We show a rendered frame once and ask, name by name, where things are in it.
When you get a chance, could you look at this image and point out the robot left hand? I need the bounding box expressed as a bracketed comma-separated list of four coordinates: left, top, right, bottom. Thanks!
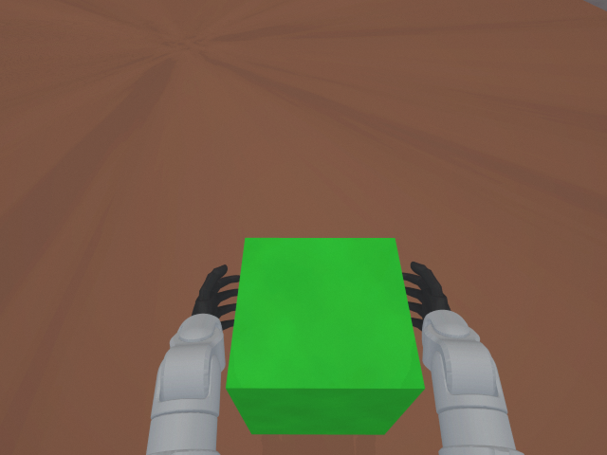
[192, 264, 240, 330]

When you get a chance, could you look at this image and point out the carton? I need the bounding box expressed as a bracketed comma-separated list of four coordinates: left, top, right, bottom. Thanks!
[226, 238, 425, 435]

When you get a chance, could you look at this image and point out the left robot forearm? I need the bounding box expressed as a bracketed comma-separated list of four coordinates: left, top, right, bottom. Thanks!
[146, 314, 226, 455]

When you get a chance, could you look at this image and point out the robot right hand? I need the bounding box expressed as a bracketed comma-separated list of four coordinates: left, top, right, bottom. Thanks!
[402, 262, 451, 331]

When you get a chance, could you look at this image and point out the right robot forearm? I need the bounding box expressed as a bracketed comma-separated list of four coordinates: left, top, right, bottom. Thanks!
[422, 310, 524, 455]

